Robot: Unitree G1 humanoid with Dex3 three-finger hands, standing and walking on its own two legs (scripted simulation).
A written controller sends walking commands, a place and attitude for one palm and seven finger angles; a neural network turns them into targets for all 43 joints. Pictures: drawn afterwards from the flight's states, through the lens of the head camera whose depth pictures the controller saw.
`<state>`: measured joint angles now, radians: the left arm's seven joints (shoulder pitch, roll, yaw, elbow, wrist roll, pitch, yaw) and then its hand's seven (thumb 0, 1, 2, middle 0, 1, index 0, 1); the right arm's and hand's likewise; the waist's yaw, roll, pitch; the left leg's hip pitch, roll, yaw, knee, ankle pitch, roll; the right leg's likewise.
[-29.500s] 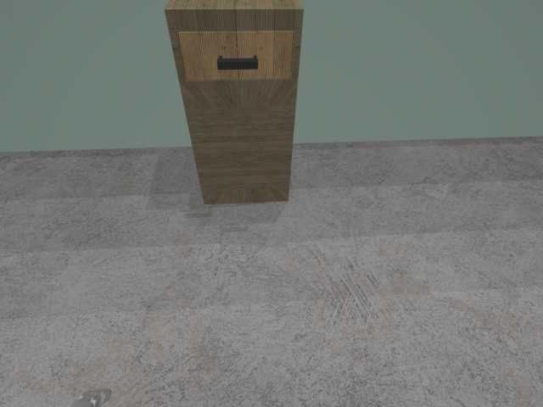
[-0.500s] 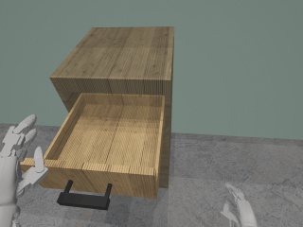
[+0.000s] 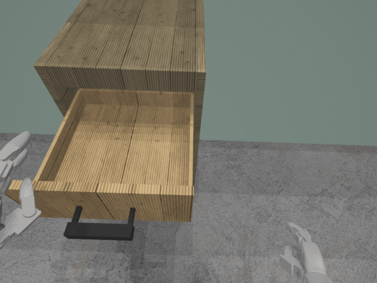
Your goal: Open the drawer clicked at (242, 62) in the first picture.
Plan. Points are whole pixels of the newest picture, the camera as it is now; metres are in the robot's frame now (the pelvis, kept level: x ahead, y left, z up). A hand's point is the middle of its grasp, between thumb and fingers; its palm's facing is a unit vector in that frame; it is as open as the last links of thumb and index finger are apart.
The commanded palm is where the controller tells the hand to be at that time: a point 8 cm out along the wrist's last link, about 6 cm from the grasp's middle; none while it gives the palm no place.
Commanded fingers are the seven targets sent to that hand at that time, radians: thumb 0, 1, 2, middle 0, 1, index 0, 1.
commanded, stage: step back with the hand held close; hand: left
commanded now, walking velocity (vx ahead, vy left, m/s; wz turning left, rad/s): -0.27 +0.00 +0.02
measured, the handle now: (103, 221) +0.24 +0.20 -0.03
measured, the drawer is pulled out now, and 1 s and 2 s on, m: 0.30 0.30 0.30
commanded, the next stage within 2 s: stop stepping back and stand still in 0.72 s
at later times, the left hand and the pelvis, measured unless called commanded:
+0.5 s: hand out of the picture +0.12 +0.25 +0.16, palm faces +0.37 -0.81 -0.45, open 7.4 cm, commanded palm +0.05 +0.29 +0.18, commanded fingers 0.00 0.90 0.90 -0.20 -0.30 -0.20 -0.30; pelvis -0.08 +0.00 -0.01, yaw +1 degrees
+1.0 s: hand out of the picture -0.01 +0.20 +0.14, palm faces +0.32 -0.80 -0.50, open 7.4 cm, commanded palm -0.07 +0.24 +0.18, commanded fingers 0.00 0.90 0.90 -0.20 -0.30 -0.20 -0.30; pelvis -0.20 -0.05 +0.00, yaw +1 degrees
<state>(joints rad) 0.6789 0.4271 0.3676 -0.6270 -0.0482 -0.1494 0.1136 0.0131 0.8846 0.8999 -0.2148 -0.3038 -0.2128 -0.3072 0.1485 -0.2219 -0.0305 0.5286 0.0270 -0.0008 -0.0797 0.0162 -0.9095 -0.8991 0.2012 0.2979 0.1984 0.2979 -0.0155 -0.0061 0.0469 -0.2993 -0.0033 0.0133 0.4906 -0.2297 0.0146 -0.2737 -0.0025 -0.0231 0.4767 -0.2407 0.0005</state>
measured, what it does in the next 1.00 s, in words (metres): walks backwards: right foot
